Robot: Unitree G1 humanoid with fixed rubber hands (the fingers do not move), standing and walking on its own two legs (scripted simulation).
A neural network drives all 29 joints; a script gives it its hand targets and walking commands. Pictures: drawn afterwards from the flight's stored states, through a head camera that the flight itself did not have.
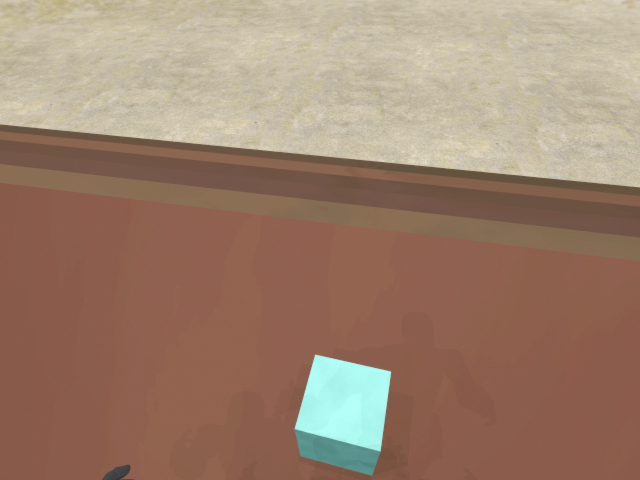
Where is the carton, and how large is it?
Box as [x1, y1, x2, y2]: [295, 355, 390, 475]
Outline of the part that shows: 315,355 295,426 295,432 300,455 371,475 380,451 390,371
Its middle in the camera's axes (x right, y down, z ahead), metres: +0.06 +0.48 +1.09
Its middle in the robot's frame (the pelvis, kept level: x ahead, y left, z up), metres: +0.43 -0.01 -0.66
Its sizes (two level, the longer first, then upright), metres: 0.210 0.200 0.250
